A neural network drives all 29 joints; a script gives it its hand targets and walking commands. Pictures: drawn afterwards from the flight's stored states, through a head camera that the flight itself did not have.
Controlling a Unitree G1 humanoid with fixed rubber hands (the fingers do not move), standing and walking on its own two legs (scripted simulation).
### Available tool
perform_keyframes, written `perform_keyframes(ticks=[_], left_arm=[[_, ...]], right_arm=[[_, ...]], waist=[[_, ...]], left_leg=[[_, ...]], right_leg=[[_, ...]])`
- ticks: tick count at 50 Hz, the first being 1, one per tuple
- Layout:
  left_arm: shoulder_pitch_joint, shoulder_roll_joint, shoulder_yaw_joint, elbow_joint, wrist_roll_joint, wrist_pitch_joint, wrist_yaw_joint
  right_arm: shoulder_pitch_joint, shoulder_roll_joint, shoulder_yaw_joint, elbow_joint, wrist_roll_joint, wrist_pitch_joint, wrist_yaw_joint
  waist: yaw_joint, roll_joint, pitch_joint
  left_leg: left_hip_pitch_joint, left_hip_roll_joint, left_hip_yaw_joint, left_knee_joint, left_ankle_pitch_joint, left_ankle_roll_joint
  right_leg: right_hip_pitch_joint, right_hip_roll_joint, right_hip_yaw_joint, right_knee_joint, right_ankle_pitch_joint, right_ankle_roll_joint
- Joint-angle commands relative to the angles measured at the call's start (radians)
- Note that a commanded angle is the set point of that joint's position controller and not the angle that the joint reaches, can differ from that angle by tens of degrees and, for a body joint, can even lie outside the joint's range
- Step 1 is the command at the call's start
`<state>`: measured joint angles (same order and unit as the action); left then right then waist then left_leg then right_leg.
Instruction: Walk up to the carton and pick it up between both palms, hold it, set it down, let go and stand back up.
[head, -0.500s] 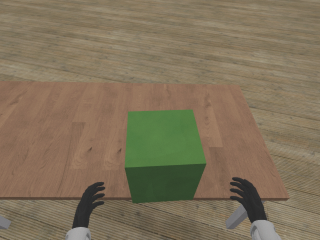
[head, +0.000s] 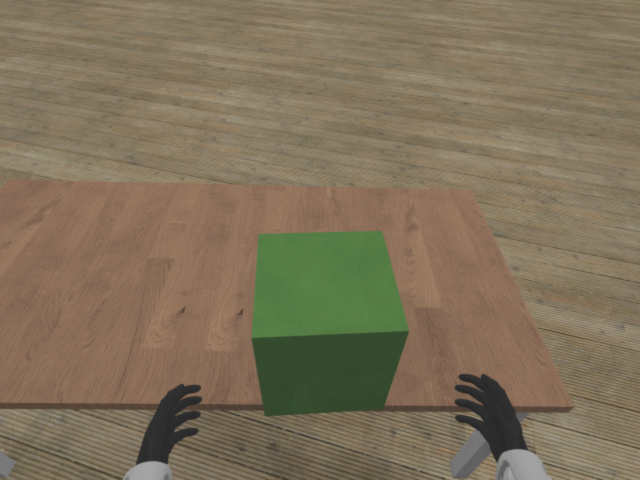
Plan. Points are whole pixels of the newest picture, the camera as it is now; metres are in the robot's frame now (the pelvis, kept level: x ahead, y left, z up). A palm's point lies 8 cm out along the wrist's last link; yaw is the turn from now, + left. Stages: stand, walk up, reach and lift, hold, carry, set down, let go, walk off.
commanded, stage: set down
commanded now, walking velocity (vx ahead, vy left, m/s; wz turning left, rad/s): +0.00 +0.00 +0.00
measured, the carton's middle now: (322, 324) +0.41 -0.01 -0.09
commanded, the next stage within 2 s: let go in 0.94 s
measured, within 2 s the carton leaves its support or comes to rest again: neither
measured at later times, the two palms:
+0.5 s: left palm (152, 460) +0.19 +0.21 -0.07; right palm (493, 449) +0.19 -0.23 -0.06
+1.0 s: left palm (142, 467) +0.19 +0.22 -0.07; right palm (490, 467) +0.18 -0.22 -0.07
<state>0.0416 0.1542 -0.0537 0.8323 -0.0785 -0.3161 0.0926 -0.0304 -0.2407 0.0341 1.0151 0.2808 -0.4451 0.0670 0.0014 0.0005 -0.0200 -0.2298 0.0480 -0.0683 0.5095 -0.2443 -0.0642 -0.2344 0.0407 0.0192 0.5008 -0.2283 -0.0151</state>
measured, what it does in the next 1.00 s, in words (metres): stands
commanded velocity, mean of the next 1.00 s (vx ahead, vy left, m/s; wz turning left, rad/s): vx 0.00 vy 0.00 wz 0.00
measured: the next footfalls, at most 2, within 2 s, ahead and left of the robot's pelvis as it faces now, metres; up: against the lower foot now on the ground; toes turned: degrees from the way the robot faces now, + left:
none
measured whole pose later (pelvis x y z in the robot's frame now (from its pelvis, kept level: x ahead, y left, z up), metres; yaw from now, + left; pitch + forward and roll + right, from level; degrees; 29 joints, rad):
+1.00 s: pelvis +0.00 +0.00 +0.00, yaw +0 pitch -6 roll +0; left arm 0.05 0.20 0.00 0.67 -0.08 0.16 0.01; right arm 0.04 -0.19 0.03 0.87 0.07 -0.16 -0.02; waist 0.00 -0.01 0.04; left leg -0.15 0.05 -0.07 0.51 -0.25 -0.06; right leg -0.15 0.04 0.02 0.50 -0.24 -0.02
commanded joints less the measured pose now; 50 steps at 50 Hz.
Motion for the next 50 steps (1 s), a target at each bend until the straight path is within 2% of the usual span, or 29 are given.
perform_keyframes(ticks=[1,3,6,7,8,10,11,12,13,14,15,16,20,21,23,26,30,31,32,33,35,38,39,40,42,43,44,49,50], left_arm=[[-0.08,0.069,0.025,-0.125,-0.046,0.025,-0.01],[-0.1,0.1,0.038,-0.204,-0.063,0.035,-0.013],[-0.127,0.093,0.034,-0.246,-0.041,0.061,-0.003],[-0.112,0.128,0.047,-0.243,-0.057,0.059,-0.012],[-0.108,0.113,0.05,-0.299,-0.053,0.061,-0.008],[-0.097,0.103,0.042,-0.217,-0.028,0.102,-0.026],[-0.077,0.097,0.045,-0.297,-0.031,0.084,-0.022],[-0.075,0.088,0.054,-0.151,0.006,0.145,-0.032],[-0.109,0.096,0.062,-0.164,0.011,0.151,-0.034],[-0.11,0.099,0.049,-0.277,-0.014,0.135,-0.029],[-0.131,0.106,0.048,-0.173,-0.004,0.178,-0.042],[-0.151,0.123,0.05,-0.23,-0.015,0.17,-0.038],[-0.07,0.104,0.065,-0.357,-0.004,0.162,-0.016],[-0.059,0.09,0.06,-0.247,0.021,0.198,-0.036],[-0.104,0.122,0.072,-0.2,0.022,0.24,-0.062],[-0.098,0.12,0.058,-0.336,0.02,0.268,-0.045],[-0.07,0.114,0.069,-0.263,0.045,0.309,-0.057],[-0.103,0.139,0.08,-0.334,0.039,0.305,-0.058],[-0.109,0.129,0.062,-0.315,0.041,0.329,-0.059],[-0.108,0.153,0.092,-0.368,0.043,0.327,-0.061],[-0.108,0.154,0.077,-0.328,0.033,0.361,-0.069],[-0.106,0.165,0.09,-0.358,0.043,0.386,-0.064],[-0.101,0.134,0.074,-0.326,0.06,0.41,-0.07],[-0.096,0.158,0.087,-0.379,0.053,0.394,-0.067],[-0.078,0.15,0.085,-0.368,0.069,0.41,-0.073],[-0.077,0.145,0.077,-0.342,0.078,0.424,-0.073],[-0.063,0.165,0.1,-0.388,0.077,0.415,-0.073],[-0.059,0.15,0.084,-0.375,0.078,0.47,-0.086],[-0.071,0.157,0.083,-0.394,0.076,0.468,-0.088]], right_arm=[[-0.075,-0.072,0.003,-0.145,-0.09,-0.007,-0.006],[-0.054,-0.078,-0.007,-0.208,-0.102,0.003,-0.017],[-0.087,-0.072,-0.014,-0.18,-0.131,0.019,-0.013],[-0.081,-0.06,-0.024,-0.257,-0.137,0.016,-0.029],[-0.051,-0.065,-0.019,-0.239,-0.12,0.02,-0.025],[-0.041,-0.05,-0.005,-0.176,-0.146,0.043,-0.032],[-0.044,-0.064,-0.019,-0.247,-0.141,0.026,-0.032],[-0.042,-0.041,0.007,-0.124,-0.16,0.07,-0.032],[-0.066,-0.034,-0.002,-0.156,-0.172,0.07,-0.036],[-0.068,-0.056,-0.026,-0.235,-0.174,0.064,-0.033],[-0.07,-0.036,-0.016,-0.155,-0.2,0.098,-0.045],[-0.096,-0.042,-0.019,-0.218,-0.196,0.093,-0.044],[-0.024,-0.057,-0.041,-0.293,-0.171,0.07,-0.036],[0.0,-0.047,-0.04,-0.203,-0.193,0.096,-0.045],[-0.037,-0.011,-0.028,-0.205,-0.218,0.131,-0.066],[-0.042,-0.048,-0.054,-0.259,-0.216,0.137,-0.059],[-0.013,-0.027,-0.048,-0.221,-0.241,0.163,-0.059],[-0.016,-0.018,-0.049,-0.289,-0.241,0.168,-0.068],[-0.025,-0.019,-0.068,-0.262,-0.256,0.174,-0.069],[-0.02,-0.019,-0.064,-0.329,-0.25,0.175,-0.074],[-0.017,-0.016,-0.067,-0.314,-0.269,0.198,-0.083],[-0.006,-0.002,-0.07,-0.324,-0.281,0.218,-0.084],[-0.003,-0.014,-0.081,-0.275,-0.28,0.226,-0.083],[0.003,0.0,-0.071,-0.341,-0.276,0.217,-0.084],[0.02,-0.005,-0.074,-0.337,-0.278,0.224,-0.081],[0.031,-0.003,-0.089,-0.313,-0.289,0.237,-0.081],[0.037,-0.007,-0.088,-0.363,-0.292,0.226,-0.083],[0.049,-0.018,-0.107,-0.338,-0.311,0.26,-0.089],[0.031,-0.001,-0.085,-0.387,-0.306,0.261,-0.09]], waist=[[-0.002,-0.093,0.002],[0.005,-0.131,-0.016],[0.003,-0.075,-0.028],[0.002,-0.128,-0.03],[0.01,-0.099,-0.051],[-0.016,-0.086,-0.019],[0.004,-0.078,-0.06],[0.0,-0.064,0.058],[0.008,-0.068,0.042],[0.02,-0.083,-0.044],[0.0,-0.086,0.038],[0.01,-0.096,0.016],[0.024,-0.084,-0.06],[-0.005,-0.077,-0.008],[-0.012,-0.091,0.055],[0.009,-0.058,-0.006],[0.006,-0.054,0.038],[0.002,-0.071,0.019],[-0.011,-0.054,0.03],[0.008,-0.086,0.009],[-0.003,-0.1,0.042],[0.003,-0.042,0.031],[-0.013,-0.024,0.053],[0.003,-0.043,0.03],[-0.003,-0.052,0.011],[-0.007,-0.018,0.05],[0.009,-0.035,0.008],[-0.013,-0.052,0.051],[0.005,-0.059,0.038]], left_leg=[[0.141,-0.072,0.106,-0.132,0.027,0.036],[0.121,-0.078,0.121,-0.133,0.043,0.044],[0.139,-0.072,0.12,-0.135,0.05,0.033],[0.119,-0.079,0.123,-0.131,0.044,0.046],[0.122,-0.078,0.124,-0.137,0.07,0.038],[0.136,-0.082,0.121,-0.142,0.063,0.041],[0.146,-0.075,0.121,-0.146,0.091,0.036],[0.117,-0.086,0.129,-0.157,0.055,0.034],[0.108,-0.085,0.128,-0.147,0.027,0.037],[0.124,-0.076,0.124,-0.151,0.059,0.035],[0.12,-0.081,0.135,-0.157,0.013,0.037],[0.119,-0.077,0.132,-0.154,0.007,0.042],[0.148,-0.075,0.119,-0.147,0.129,0.028],[0.141,-0.078,0.124,-0.157,0.087,0.033],[0.134,-0.083,0.138,-0.167,0.026,0.038],[0.142,-0.07,0.128,-0.165,0.07,0.024],[0.128,-0.079,0.141,-0.167,0.056,0.027],[0.14,-0.078,0.141,-0.167,0.042,0.031],[0.135,-0.079,0.136,-0.169,0.03,0.025],[0.147,-0.078,0.138,-0.164,0.059,0.03],[0.143,-0.081,0.149,-0.169,0.029,0.033],[0.149,-0.078,0.151,-0.164,0.025,0.033],[0.147,-0.078,0.148,-0.169,0.026,0.023],[0.16,-0.076,0.149,-0.167,0.056,0.032],[0.167,-0.074,0.14,-0.167,0.053,0.034],[0.134,-0.075,0.142,-0.175,0.043,0.023],[0.153,-0.075,0.147,-0.169,0.086,0.027],[0.152,-0.071,0.142,-0.18,0.033,0.027],[0.146,-0.073,0.153,-0.183,0.036,0.033]], right_leg=[[-0.01,-0.025,-0.007,-0.175,-0.053,0.021],[0.02,-0.024,-0.009,-0.18,-0.028,0.027],[0.018,-0.022,-0.023,-0.162,-0.023,0.021],[0.031,-0.035,-0.004,-0.176,-0.013,0.029],[0.061,-0.025,-0.009,-0.163,0.014,0.026],[0.061,-0.035,0.0,-0.179,0.028,0.023],[0.069,-0.026,-0.022,-0.162,0.036,0.025],[0.043,-0.034,-0.005,-0.184,0.015,0.024],[0.048,-0.033,-0.011,-0.183,-0.029,0.024],[0.066,-0.029,-0.02,-0.176,-0.014,0.02],[0.029,-0.037,-0.01,-0.194,-0.046,0.025],[0.027,-0.034,-0.015,-0.192,-0.082,0.022],[0.101,-0.02,-0.034,-0.157,0.099,0.02],[0.097,-0.032,-0.017,-0.171,0.09,0.018],[0.055,-0.043,-0.006,-0.205,-0.009,0.026],[0.09,-0.027,-0.028,-0.172,0.048,0.014],[0.079,-0.037,-0.025,-0.188,0.036,0.015],[0.073,-0.043,-0.018,-0.193,0.011,0.023],[0.069,-0.036,-0.031,-0.186,0.013,0.02],[0.081,-0.036,-0.025,-0.185,0.044,0.025],[0.061,-0.044,-0.02,-0.202,0.012,0.027],[0.075,-0.051,-0.019,-0.194,-0.01,0.027],[0.062,-0.048,-0.025,-0.198,0.004,0.022],[0.07,-0.045,-0.029,-0.195,0.013,0.025],[0.082,-0.039,-0.031,-0.187,0.035,0.025],[0.091,-0.045,-0.032,-0.188,0.03,0.019],[0.104,-0.043,-0.032,-0.183,0.076,0.026],[0.066,-0.038,-0.038,-0.198,0.0,0.019],[0.084,-0.035,-0.038,-0.19,-0.015,0.027]])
